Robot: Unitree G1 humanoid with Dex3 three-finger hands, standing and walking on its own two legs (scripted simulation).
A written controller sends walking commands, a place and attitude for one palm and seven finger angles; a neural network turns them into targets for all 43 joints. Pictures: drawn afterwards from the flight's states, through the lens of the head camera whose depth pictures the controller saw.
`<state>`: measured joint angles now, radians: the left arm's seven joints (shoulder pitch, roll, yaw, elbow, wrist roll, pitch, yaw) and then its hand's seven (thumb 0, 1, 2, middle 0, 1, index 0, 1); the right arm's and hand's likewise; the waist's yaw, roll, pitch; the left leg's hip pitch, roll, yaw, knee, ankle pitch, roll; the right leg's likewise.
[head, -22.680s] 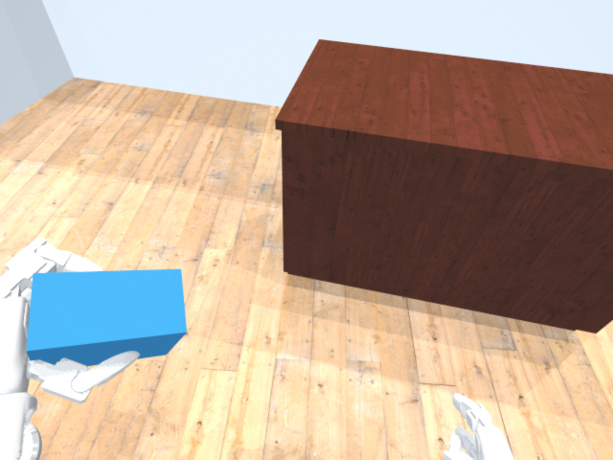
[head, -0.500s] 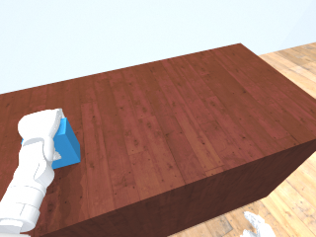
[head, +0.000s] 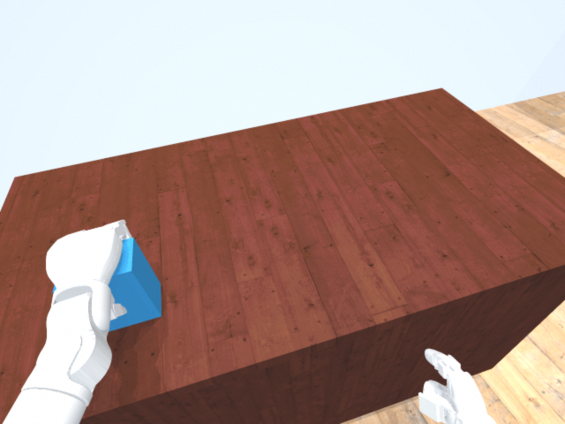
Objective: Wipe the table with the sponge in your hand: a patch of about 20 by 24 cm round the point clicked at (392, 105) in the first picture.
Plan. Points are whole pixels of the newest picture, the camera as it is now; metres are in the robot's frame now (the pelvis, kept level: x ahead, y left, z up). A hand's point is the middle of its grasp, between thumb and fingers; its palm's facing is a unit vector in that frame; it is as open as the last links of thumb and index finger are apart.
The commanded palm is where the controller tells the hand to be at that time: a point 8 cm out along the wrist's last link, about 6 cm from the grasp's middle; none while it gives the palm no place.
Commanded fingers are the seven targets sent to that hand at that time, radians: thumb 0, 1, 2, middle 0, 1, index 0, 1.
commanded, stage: wipe back along the middle lane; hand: left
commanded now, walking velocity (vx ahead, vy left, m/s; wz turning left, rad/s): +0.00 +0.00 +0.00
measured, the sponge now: (119, 294) +0.28 +0.30 +0.02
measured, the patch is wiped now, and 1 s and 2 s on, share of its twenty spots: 0.65 0.70 0.90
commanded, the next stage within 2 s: slide across to the third lane in 0.46 s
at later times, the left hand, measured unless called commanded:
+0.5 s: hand (110, 307) +0.23 +0.27 +0.07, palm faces +0.05 -0.06 -1.00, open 10.5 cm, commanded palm +0.19 +0.25 +0.10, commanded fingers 0.00 0.10 1.30 -1.20 -1.60 -1.20 -1.60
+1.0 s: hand (123, 315) +0.23 +0.25 +0.07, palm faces +0.02 -0.05 -1.00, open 10.5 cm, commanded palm +0.21 +0.20 +0.11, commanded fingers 0.00 0.10 1.30 -1.20 -1.60 -1.20 -1.60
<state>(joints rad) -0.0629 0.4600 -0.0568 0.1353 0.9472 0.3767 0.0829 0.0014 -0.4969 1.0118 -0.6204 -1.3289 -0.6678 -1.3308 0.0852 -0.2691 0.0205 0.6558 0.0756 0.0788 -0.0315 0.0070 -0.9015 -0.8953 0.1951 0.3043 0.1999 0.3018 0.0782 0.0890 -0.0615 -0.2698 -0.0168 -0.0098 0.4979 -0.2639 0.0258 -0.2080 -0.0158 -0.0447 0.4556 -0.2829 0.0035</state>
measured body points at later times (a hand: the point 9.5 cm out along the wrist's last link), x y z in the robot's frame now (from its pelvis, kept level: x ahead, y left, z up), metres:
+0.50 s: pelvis +0.00 -0.01 +0.00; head -0.02 -0.05 +0.45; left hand +0.23 +0.27 +0.13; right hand +0.22 -0.23 -0.09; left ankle +0.00 +0.10 -0.74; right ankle -0.03 -0.12 -0.74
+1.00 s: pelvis -0.02 -0.02 +0.00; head -0.04 -0.06 +0.45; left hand +0.22 +0.25 +0.13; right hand +0.22 -0.21 -0.09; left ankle +0.00 +0.10 -0.74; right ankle -0.03 -0.12 -0.74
